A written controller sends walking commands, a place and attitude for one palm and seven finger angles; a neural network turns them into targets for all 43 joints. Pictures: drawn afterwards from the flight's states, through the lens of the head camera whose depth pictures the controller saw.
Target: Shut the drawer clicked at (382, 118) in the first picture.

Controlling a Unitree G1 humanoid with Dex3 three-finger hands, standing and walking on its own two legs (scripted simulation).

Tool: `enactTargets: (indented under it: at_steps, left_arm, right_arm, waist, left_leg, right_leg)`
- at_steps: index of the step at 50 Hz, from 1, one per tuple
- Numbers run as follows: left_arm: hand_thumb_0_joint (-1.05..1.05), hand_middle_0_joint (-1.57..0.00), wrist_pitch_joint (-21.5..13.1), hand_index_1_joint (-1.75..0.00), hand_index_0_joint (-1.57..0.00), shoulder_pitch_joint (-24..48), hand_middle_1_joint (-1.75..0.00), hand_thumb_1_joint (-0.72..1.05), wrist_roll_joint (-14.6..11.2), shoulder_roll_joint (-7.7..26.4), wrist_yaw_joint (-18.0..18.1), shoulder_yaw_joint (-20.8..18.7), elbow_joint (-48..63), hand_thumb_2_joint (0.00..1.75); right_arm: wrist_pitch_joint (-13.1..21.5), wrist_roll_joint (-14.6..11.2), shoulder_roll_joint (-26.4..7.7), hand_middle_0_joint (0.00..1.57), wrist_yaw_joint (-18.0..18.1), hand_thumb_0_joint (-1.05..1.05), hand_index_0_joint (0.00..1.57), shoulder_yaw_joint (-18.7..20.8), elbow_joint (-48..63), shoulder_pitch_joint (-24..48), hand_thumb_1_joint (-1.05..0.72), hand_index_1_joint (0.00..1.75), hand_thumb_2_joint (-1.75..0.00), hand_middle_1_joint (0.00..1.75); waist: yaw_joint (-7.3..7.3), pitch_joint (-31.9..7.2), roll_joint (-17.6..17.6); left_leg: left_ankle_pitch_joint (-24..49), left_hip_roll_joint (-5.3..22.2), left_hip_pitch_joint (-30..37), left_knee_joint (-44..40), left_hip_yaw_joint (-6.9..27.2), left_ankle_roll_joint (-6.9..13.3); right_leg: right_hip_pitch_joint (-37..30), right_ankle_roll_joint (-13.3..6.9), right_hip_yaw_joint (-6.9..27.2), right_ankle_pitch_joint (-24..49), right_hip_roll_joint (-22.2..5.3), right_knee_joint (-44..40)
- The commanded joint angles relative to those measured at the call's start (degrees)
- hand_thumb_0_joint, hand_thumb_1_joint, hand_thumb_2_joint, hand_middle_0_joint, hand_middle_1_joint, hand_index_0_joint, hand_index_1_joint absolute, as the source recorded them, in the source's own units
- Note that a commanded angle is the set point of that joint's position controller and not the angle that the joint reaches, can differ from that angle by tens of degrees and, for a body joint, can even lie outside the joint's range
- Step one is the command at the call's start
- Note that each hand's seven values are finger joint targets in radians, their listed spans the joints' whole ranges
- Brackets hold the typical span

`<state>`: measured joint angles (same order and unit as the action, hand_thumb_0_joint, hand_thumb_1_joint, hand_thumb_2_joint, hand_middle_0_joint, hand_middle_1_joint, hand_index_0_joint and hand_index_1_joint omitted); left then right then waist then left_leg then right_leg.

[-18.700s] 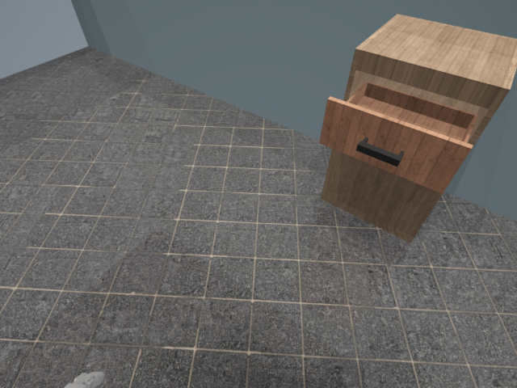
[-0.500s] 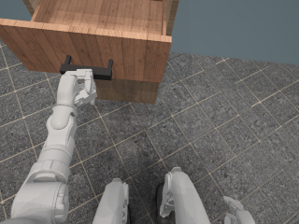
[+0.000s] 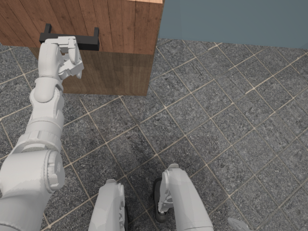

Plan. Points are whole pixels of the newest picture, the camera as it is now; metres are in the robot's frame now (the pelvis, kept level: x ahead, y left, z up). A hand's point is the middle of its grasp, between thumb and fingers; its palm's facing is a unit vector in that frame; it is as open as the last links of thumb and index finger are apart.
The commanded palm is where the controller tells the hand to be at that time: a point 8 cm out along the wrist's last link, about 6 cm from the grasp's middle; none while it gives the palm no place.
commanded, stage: push the drawer shut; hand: left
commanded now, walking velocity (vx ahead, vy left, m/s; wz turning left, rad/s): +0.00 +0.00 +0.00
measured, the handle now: (71, 35) +0.60 +0.16 +0.02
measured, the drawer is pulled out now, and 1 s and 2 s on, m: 0.11 0.00 0.00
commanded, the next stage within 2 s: pull the fist back off the drawer in 1.02 s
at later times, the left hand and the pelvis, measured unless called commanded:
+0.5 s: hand (82, 40) +0.59 +0.13 +0.02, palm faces -0.07 -1.00 -0.04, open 3.1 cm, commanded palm +0.59 +0.15 +0.03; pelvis +0.01 +0.00 -0.01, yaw -1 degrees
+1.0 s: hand (82, 25) +0.64 +0.13 +0.02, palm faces -0.06 -1.00 -0.05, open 3.0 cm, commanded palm +0.65 +0.13 +0.03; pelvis +0.00 +0.00 -0.03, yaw -3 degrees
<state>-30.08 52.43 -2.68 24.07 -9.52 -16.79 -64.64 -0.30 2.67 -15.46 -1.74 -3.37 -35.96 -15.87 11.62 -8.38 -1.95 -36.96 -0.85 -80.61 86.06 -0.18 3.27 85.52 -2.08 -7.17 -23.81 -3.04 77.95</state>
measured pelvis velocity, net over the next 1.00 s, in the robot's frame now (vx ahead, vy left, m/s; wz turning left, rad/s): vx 0.00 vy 0.00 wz -0.05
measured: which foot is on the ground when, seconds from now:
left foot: down 0.00-1.00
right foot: down 0.00-1.00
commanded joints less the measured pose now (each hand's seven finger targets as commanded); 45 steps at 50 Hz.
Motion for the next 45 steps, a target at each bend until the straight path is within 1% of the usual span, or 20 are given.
enactTargets:
  at_steps: [1, 3, 4, 5, 7, 11, 14, 16, 18, 20, 23, 25, 30, 32, 34, 35, 37, 40, 43, 45]
  left_arm:
    - [0.0, -1.4, -3.54, -1.6, -1.4, 32.32, -1.6, 0.9, -0.65, 11.32, 0.63, -1.68, 12.66, 0.9]
    - [0.0, -1.4, -3.47, -1.6, -1.4, 33.17, -1.6, 0.9, -0.48, 11.65, 0.78, -1.88, 12.9, 0.9]
    - [0.0, -1.4, -3.31, -1.6, -1.4, 34.21, -1.6, 0.9, -0.69, 11.82, 0.94, -2.21, 12.86, 0.9]
    - [0.0, -1.4, -3.34, -1.6, -1.4, 33.93, -1.6, 0.9, -0.48, 12.91, 0.94, -2.99, 12.73, 0.9]
    - [0.0, -1.4, -2.75, -1.6, -1.4, 35.88, -1.6, 0.9, 0.01, 12.85, 1.08, -2.37, 11.09, 0.9]
    - [0.0, -1.4, -2.43, -1.6, -1.4, 37.8, -1.6, 0.9, 0.97, 14.41, 1.22, -2.89, 11.04, 0.9]
    - [0.0, -1.4, -1.53, -1.6, -1.4, 40.49, -1.6, 0.9, 1.41, 13.58, 1.37, -1.75, 9.39, 0.9]
    - [0.0, -1.4, -1.14, -1.6, -1.4, 41.93, -1.6, 0.9, 1.96, 15.1, 1.66, -2.54, 8.27, 0.9]
    - [0.0, -1.4, -0.88, -1.6, -1.4, 44.3, -1.6, 0.9, 2.41, 16.56, 1.96, -3.1, 8.95, 0.9]
    - [0.0, -1.4, -0.8, -1.6, -1.4, 45.65, -1.6, 0.9, 2.95, 16.16, 1.94, -2.25, 9.3, 0.9]
    - [0.0, -1.4, 0.27, -1.6, -1.4, 45.94, -1.6, 0.9, 3.3, 18.37, 1.91, -3.67, 7.88, 0.9]
    - [0.0, -1.4, 1.03, -1.6, -1.4, 47.7, -1.6, 0.9, 3.69, 18.56, 1.88, -3.36, 6.69, 0.9]
    - [0.0, -1.4, 2.21, -1.6, -1.4, 50.46, -1.6, 0.9, 4.9, 22.6, 2.0, -5.3, 6.66, 0.9]
    - [0.0, -1.4, 2.73, -1.6, -1.4, 50.58, -1.6, 0.9, 5.4, 21.69, 1.83, -4.1, 6.12, 0.9]
    - [0.0, -1.4, 3.29, -1.6, -1.4, 52.35, -1.6, 0.9, 5.74, 22.54, 2.03, -4.5, 5.54, 0.9]
    - [0.0, -1.4, 3.31, -1.6, -1.4, 53.15, -1.6, 0.9, 6.02, 22.12, 2.1, -3.92, 5.68, 0.9]
    - [0.0, -1.4, 4.19, -1.6, -1.4, 54.28, -1.6, 0.9, 6.6, 23.69, 2.36, -4.58, 4.25, 0.9]
    - [0.0, -1.4, 5.09, -1.6, -1.4, 57.29, -1.6, 0.9, 7.56, 25.04, 2.81, -4.6, 3.43, 0.9]
    - [0.0, -1.4, 5.44, -1.6, -1.4, 59.22, -1.6, 0.9, 8.55, 27.25, 2.96, -5.24, 4.22, 0.9]
    - [0.0, -1.4, 6.01, -1.6, -1.4, 59.92, -1.6, 0.9, 9.06, 25.79, 2.83, -3.96, 3.48, 0.9]
  right_arm:
    - [-0.07, -0.05, -11.02, 0.2, 0.48, 0.0, 0.2, 3.95, 2.69, -9.8, -0.9, 0.3, -0.9, 0.3]
    - [-0.53, 0.1, -11.11, 0.2, 0.37, 0.0, 0.2, 3.95, 2.69, -10.31, -0.9, 0.3, -0.9, 0.3]
    - [-0.66, 0.14, -11.01, 0.2, 0.31, 0.0, 0.2, 3.96, 2.6, -10.36, -0.9, 0.3, -0.9, 0.3]
    - [-0.78, 0.13, -10.97, 0.2, 0.32, 0.0, 0.2, 3.77, 2.95, -10.34, -0.9, 0.3, -0.9, 0.3]
    - [-1.32, 0.2, -11.16, 0.2, 0.25, 0.0, 0.2, 3.69, 2.47, -10.67, -0.9, 0.3, -0.9, 0.3]
    - [-1.93, 0.55, -11.34, 0.2, 0.05, 0.0, 0.2, 3.59, 2.38, -11.74, -0.9, 0.3, -0.9, 0.3]
    - [-2.45, 0.74, -11.22, 0.2, -0.11, 0.0, 0.2, 3.35, 2.18, -11.94, -0.9, 0.3, -0.9, 0.3]
    - [-2.62, 0.87, -11.35, 0.2, 0.02, 0.0, 0.2, 3.15, 2.0, -12.55, -0.9, 0.3, -0.9, 0.3]
    - [-2.82, 1.09, -11.57, 0.2, -0.04, 0.0, 0.2, 3.1, 1.92, -13.12, -0.9, 0.3, -0.9, 0.3]
    - [-3.04, 1.24, -11.45, 0.2, -0.23, 0.0, 0.2, 3.09, 2.09, -13.47, -0.9, 0.3, -0.9, 0.3]
    - [-3.68, 1.37, -11.83, 0.2, -0.41, 0.0, 0.2, 2.77, 1.95, -14.12, -0.9, 0.3, -0.9, 0.3]
    - [-3.79, 1.36, -11.49, 0.2, -0.4, 0.0, 0.2, 2.43, 2.13, -14.38, -0.9, 0.3, -0.9, 0.3]
    - [-4.34, 1.62, -11.7, 0.2, -0.53, 0.0, 0.2, 1.9, 2.49, -15.56, -0.9, 0.3, -0.9, 0.3]
    - [-4.65, 1.66, -11.88, 0.2, -0.8, 0.0, 0.2, 1.85, 2.38, -15.91, -0.9, 0.3, -0.9, 0.3]
    - [-4.85, 1.86, -12.03, 0.2, -0.92, 0.0, 0.2, 1.76, 2.03, -16.54, -0.9, 0.3, -0.9, 0.3]
    - [-4.84, 1.93, -11.96, 0.2, -0.97, 0.0, 0.2, 1.68, 2.1, -16.73, -0.9, 0.3, -0.9, 0.3]
    - [-5.12, 1.91, -12.21, 0.2, -1.07, 0.0, 0.2, 1.48, 1.94, -17.3, -0.9, 0.3, -0.9, 0.3]
    - [-5.18, 2.07, -11.98, 0.2, -1.08, 0.0, 0.2, 0.98, 1.98, -17.89, -0.9, 0.3, -0.9, 0.3]
    - [-5.48, 2.33, -12.47, 0.2, -1.27, 0.0, 0.2, 0.91, 1.91, -18.98, -0.9, 0.3, -0.9, 0.3]
    - [-5.62, 2.44, -12.26, 0.2, -1.56, 0.0, 0.2, 0.9, 2.1, -19.37, -0.9, 0.3, -0.9, 0.3]
  waist:
    - [3.79, -34.81, -9.13]
    - [3.85, -35.26, -9.58]
    - [4.45, -34.59, -8.86]
    - [3.97, -35.0, -9.7]
    - [5.15, -33.19, -9.43]
    - [5.27, -35.97, -11.69]
    - [6.65, -34.02, -11.19]
    - [7.19, -33.45, -11.3]
    - [7.56, -34.76, -12.6]
    - [7.66, -36.76, -15.34]
    - [8.1, -36.56, -13.96]
    - [9.11, -35.85, -13.92]
    - [9.28, -37.13, -16.2]
    - [9.41, -37.41, -17.11]
    - [10.33, -36.18, -16.57]
    - [10.68, -36.32, -17.8]
    - [11.27, -35.78, -16.58]
    - [12.29, -34.39, -17.77]
    - [12.22, -37.05, -20.04]
    - [13.08, -37.13, -20.72]
  left_leg:
    - [17.75, 0.47, 16.73, -12.61, 6.73, -2.36]
    - [18.85, 0.63, 17.44, -12.45, 7.31, -2.54]
    - [18.96, 0.65, 16.8, -12.12, 6.94, -2.31]
    - [19.25, 0.65, 16.55, -11.95, 6.99, -2.32]
    - [18.43, 0.79, 16.13, -11.84, 7.2, -2.24]
    - [20.67, 0.92, 17.87, -11.29, 7.78, -2.57]
    - [19.73, 0.96, 16.34, -10.64, 7.8, -2.3]
    - [19.61, 1.03, 15.26, -10.27, 7.82, -2.04]
    - [20.42, 1.13, 16.05, -9.88, 8.23, -2.18]
    - [22.66, 1.21, 18.51, -9.7, 8.99, -2.8]
    - [22.32, 1.33, 17.01, -9.15, 8.6, -2.4]
    - [21.52, 1.28, 14.93, -8.64, 8.19, -1.74]
    - [22.31, 1.39, 14.54, -8.08, 8.33, -1.64]
    - [22.68, 1.59, 15.54, -8.19, 8.83, -1.93]
    - [22.72, 1.78, 15.22, -7.82, 9.15, -1.85]
    - [23.1, 1.93, 16.12, -7.79, 9.65, -1.91]
    - [21.65, 1.83, 13.79, -7.29, 9.11, -1.45]
    - [20.64, 1.76, 11.92, -6.96, 8.98, -1.11]
    - [22.94, 1.91, 13.99, -6.43, 9.6, -1.52]
    - [24.47, 2.13, 15.33, -6.07, 10.43, -1.6]
  right_leg:
    - [-23.34, 0.55, 5.71, 4.03, 3.11, -7.06]
    - [-22.97, 0.6, 5.53, 4.62, 3.15, -6.8]
    - [-23.17, 0.67, 5.71, 5.06, 3.22, -7.12]
    - [-23.1, 0.5, 5.63, 5.25, 3.24, -6.56]
    - [-21.63, 0.7, 5.48, 4.52, 3.27, -6.88]
    - [-21.37, 0.53, 5.3, 5.94, 3.41, -6.26]
    - [-20.02, 0.69, 5.22, 5.31, 3.5, -6.27]
    - [-19.98, 0.66, 5.16, 5.55, 3.47, -6.11]
    - [-19.2, 0.65, 5.09, 5.87, 3.49, -5.75]
    - [-17.95, 0.42, 4.81, 6.92, 3.45, -5.05]
    - [-18.83, 0.62, 4.9, 7.05, 3.67, -5.44]
    - [-19.14, 0.6, 5.23, 7.23, 3.72, -5.42]
    - [-19.23, 0.46, 5.23, 7.78, 3.82, -4.99]
    - [-18.18, 0.5, 4.88, 7.59, 3.82, -4.86]
    - [-16.96, 0.61, 4.61, 7.57, 3.93, -4.77]
    - [-15.82, 0.55, 4.42, 7.57, 3.89, -4.47]
    - [-16.38, 0.71, 4.68, 7.01, 3.99, -4.73]
    - [-15.81, 0.56, 4.62, 6.61, 4.07, -4.45]
    - [-15.19, 0.48, 4.28, 7.71, 4.09, -3.78]
    - [-13.52, 0.43, 3.96, 8.52, 4.15, -3.35]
